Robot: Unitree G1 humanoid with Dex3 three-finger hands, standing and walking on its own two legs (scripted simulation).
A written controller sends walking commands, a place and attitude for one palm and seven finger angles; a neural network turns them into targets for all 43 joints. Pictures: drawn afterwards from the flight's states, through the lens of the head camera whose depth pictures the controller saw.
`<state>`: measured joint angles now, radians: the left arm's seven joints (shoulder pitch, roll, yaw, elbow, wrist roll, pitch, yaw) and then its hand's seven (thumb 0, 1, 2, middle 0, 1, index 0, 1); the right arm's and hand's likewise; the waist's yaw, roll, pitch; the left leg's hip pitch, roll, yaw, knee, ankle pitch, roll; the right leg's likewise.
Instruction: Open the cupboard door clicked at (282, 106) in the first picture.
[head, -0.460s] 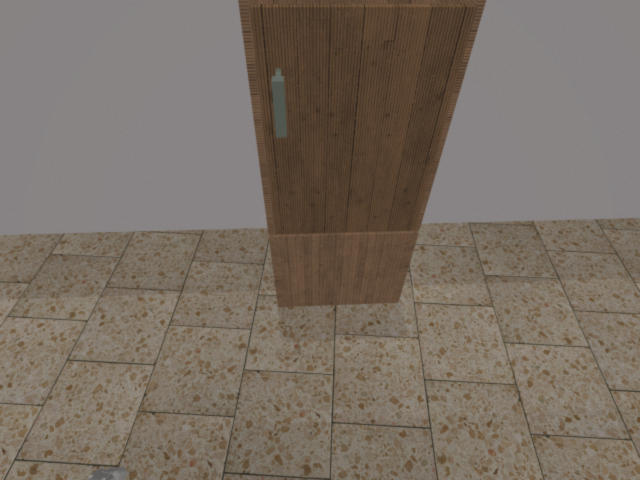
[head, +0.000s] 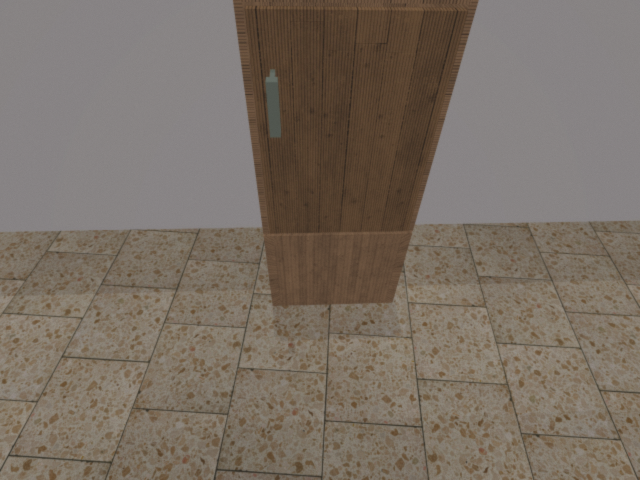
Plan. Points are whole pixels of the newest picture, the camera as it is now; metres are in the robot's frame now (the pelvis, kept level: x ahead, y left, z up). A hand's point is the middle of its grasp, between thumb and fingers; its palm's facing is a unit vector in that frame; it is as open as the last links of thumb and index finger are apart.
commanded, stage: stand and wait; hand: left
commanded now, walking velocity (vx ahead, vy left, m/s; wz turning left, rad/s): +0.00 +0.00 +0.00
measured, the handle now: (274, 103) +0.80 +0.15 +0.07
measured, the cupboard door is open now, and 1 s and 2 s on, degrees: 0 0 0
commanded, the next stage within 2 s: look at it before walking up in 0.36 s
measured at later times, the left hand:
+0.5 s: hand out of the picture +0.07 +0.23 -0.16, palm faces -0.02 -0.95 -0.32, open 7.3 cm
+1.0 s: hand out of the picture +0.06 +0.23 -0.16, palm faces -0.01 -0.95 -0.31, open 7.3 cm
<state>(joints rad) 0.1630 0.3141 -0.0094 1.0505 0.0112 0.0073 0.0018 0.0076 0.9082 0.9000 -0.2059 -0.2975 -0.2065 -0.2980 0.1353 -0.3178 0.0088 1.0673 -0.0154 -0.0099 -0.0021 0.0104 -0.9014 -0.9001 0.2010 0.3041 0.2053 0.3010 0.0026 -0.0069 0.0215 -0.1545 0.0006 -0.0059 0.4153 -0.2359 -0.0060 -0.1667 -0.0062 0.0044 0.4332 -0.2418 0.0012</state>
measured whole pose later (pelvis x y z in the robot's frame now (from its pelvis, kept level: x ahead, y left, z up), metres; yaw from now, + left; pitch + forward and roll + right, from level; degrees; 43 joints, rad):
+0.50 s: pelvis +0.00 +0.00 +0.00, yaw +0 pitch -2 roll +0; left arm 0.15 0.31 -0.01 1.08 0.01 0.00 0.00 0.01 0.91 0.90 -0.20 -0.30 -0.21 -0.30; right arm 0.15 -0.31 0.01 1.11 -0.01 -0.01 0.00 0.01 -0.90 -0.90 0.20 0.30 0.20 0.30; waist 0.00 0.00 0.02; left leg -0.14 0.01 0.00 0.38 -0.21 -0.01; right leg -0.15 0.00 0.01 0.40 -0.22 -0.01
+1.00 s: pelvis +0.00 +0.00 +0.00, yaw +0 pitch -2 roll +0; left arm 0.17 0.31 0.00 1.09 0.01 0.00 0.01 0.01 0.91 0.90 -0.20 -0.30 -0.21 -0.30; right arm 0.15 -0.31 0.01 1.12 -0.01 -0.01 -0.01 0.01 -0.90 -0.90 0.20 0.30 0.20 0.30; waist 0.00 0.00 0.02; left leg -0.12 0.01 -0.01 0.36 -0.21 -0.01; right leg -0.14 0.00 0.00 0.38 -0.21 -0.01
